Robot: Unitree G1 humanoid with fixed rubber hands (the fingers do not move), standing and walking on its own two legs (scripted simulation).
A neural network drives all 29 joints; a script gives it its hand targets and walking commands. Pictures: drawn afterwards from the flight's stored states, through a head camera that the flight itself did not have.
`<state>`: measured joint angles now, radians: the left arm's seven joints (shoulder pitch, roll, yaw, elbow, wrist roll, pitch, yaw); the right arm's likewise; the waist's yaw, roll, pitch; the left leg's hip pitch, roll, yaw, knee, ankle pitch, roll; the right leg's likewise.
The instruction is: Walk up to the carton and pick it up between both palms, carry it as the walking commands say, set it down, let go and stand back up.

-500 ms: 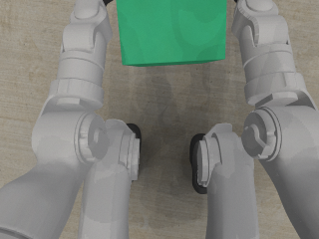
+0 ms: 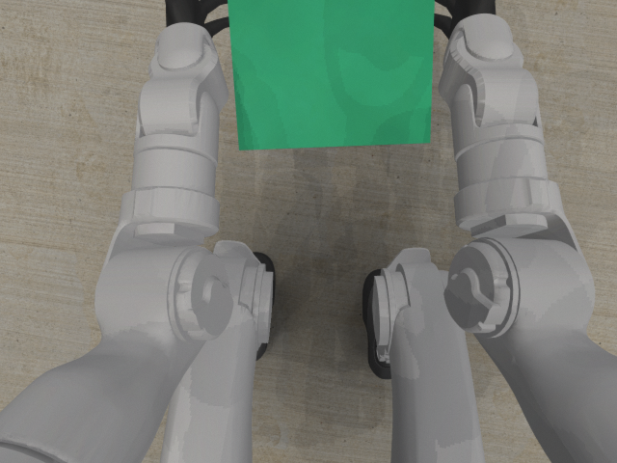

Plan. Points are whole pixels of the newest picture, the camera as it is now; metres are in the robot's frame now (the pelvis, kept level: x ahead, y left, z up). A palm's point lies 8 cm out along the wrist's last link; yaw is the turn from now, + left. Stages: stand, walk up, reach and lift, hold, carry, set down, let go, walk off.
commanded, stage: reach and lift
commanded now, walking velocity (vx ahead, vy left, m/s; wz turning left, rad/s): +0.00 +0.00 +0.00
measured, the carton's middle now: (326, 22) +0.58 +0.01 -0.20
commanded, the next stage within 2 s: none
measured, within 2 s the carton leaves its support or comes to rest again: neither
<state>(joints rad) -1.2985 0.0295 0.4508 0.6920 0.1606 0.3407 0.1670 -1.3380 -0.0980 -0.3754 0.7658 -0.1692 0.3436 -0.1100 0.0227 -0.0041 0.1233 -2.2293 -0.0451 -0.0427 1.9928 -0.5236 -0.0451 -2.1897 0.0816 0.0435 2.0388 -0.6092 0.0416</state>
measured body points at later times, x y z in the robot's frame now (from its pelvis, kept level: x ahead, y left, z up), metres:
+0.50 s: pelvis +0.00 +0.00 +0.05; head +0.31 +0.00 +0.38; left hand +0.52 +0.15 -0.04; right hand +0.54 -0.12 -0.05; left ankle +0.11 +0.13 -0.39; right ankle +0.09 -0.12 -0.39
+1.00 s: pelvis +0.00 +0.00 +0.10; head +0.27 +0.00 +0.46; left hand +0.50 +0.15 +0.03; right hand +0.52 -0.12 +0.03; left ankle +0.11 +0.13 -0.39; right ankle +0.09 -0.12 -0.39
